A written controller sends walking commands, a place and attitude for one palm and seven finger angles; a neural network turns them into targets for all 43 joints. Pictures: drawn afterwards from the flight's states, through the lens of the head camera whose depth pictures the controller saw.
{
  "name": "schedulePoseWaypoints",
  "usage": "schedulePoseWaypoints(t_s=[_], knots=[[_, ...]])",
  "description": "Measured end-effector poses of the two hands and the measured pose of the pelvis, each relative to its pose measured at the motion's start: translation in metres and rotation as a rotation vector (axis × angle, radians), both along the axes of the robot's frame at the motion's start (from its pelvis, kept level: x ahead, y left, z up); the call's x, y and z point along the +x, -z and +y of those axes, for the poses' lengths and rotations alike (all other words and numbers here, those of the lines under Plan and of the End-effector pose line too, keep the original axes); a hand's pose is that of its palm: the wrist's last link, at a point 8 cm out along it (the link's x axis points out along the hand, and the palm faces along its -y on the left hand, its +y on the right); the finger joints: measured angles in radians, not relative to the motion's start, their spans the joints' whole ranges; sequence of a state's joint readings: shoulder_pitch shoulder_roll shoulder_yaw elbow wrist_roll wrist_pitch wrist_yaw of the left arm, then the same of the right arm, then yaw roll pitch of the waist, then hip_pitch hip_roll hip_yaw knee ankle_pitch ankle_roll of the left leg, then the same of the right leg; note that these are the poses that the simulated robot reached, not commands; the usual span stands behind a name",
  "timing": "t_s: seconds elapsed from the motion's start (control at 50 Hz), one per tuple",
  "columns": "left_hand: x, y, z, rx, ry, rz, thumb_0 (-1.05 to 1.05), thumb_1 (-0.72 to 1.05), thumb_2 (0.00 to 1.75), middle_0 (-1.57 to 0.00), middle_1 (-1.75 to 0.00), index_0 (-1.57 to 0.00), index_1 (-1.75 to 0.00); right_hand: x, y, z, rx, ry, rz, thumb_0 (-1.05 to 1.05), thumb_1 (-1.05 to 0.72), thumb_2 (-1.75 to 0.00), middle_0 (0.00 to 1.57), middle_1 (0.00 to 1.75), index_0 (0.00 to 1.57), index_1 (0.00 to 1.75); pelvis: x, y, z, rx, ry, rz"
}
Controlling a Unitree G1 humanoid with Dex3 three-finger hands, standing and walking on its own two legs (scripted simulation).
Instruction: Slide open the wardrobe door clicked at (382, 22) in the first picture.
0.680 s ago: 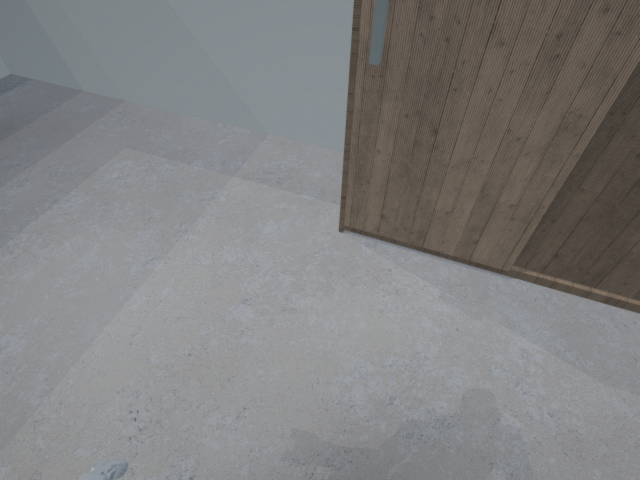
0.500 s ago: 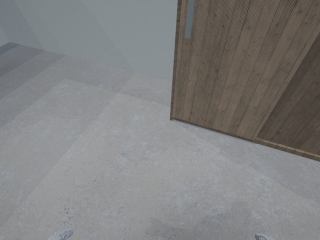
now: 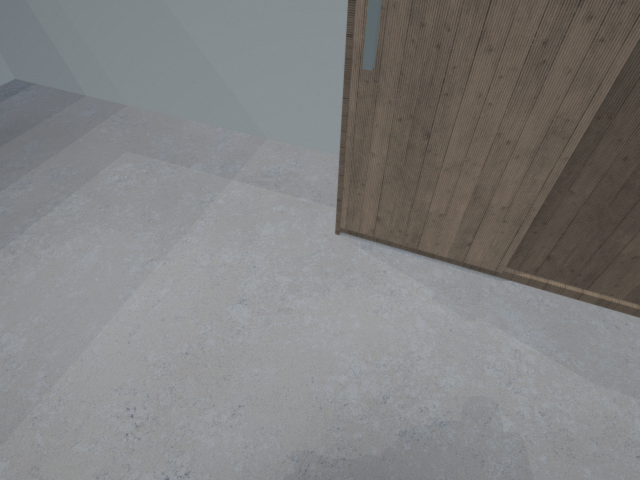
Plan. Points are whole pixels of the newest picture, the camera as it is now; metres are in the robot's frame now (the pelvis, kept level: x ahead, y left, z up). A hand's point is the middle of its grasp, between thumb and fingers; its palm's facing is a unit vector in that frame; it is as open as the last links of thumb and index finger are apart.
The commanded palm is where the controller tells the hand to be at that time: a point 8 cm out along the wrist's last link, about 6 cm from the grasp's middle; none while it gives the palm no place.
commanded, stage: stand and wait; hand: left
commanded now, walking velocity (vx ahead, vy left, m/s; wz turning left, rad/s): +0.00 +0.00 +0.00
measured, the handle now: (376, 11) +1.18 -0.08 +0.14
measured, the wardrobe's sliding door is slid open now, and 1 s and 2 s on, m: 0.00 0.00 0.00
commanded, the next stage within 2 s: look at it before walking up in 0.14 s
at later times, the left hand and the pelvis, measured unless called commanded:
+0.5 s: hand out of the picture +0.07 +0.25 -0.15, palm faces -0.04 -0.94 -0.33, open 7.4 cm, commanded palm none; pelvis -0.01 +0.00 +0.00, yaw +0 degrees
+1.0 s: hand out of the picture +0.06 +0.24 -0.16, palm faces -0.02 -0.95 -0.31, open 7.4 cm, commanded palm none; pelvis +0.01 +0.01 +0.00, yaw +0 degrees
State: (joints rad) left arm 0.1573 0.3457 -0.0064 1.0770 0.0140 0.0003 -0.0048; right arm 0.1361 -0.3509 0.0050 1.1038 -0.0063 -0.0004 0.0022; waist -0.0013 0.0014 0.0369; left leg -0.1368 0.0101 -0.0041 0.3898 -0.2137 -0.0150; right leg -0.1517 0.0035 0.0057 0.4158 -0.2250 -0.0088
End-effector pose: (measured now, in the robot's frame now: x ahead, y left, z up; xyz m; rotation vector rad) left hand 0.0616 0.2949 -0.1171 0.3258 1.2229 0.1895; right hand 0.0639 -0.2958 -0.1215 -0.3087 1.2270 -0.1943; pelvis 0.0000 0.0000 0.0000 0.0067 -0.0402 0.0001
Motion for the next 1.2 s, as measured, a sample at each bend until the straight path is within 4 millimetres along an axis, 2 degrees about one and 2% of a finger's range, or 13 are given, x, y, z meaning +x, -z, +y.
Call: schedulePoseWaypoints(t_s=[0.32,0.92,1.04,1.16,1.2], knots=[[0.005,-0.002,-0.005,-0.009,0.016,-0.028,0.01,0.91,0.9,-0.2,-0.3,-0.2,-0.3,-0.01,0.001,0.003,0.014,0.001,-0.001,0.01,-0.9,-0.9,0.2,0.3,0.2,0.3,-0.008,-0.001,-0.001,0.0,0.0,0.004],[-0.004,0.002,0.001,-0.01,-0.003,0.007,0.01,0.91,0.9,-0.2,-0.3,-0.2,-0.3,0.002,-0.002,0.009,0.006,-0.011,-0.003,0.01,-0.9,-0.9,0.2,0.3,0.2,0.3,-0.003,-0.002,0.004,-0.003,-0.002,0.008],[-0.018,0.017,-0.014,-0.069,-0.043,0.042,0.01,0.91,0.9,-0.2,-0.3,-0.2,-0.3,-0.006,0.01,0.031,0.046,-0.007,0.049,0.0,-0.9,-0.9,0.2,0.3,0.2,0.3,0.014,0.003,0.008,-0.014,-0.013,0.022],[-0.045,0.044,-0.023,-0.163,-0.124,0.144,0.01,0.91,0.9,-0.2,-0.3,-0.2,-0.3,-0.017,0.021,0.071,0.085,0.021,0.12,0.0,-0.91,-0.9,0.2,0.3,0.2,0.3,0.044,0.013,0.027,-0.018,-0.031,0.023],[-0.046,0.046,-0.026,-0.179,-0.121,0.204,0.01,0.91,0.9,-0.2,-0.3,-0.2,-0.3,-0.023,0.022,0.085,0.1,0.056,0.128,0.0,-0.91,-0.9,0.2,0.3,0.2,0.3,0.055,0.012,0.032,-0.012,-0.019,0.026]])
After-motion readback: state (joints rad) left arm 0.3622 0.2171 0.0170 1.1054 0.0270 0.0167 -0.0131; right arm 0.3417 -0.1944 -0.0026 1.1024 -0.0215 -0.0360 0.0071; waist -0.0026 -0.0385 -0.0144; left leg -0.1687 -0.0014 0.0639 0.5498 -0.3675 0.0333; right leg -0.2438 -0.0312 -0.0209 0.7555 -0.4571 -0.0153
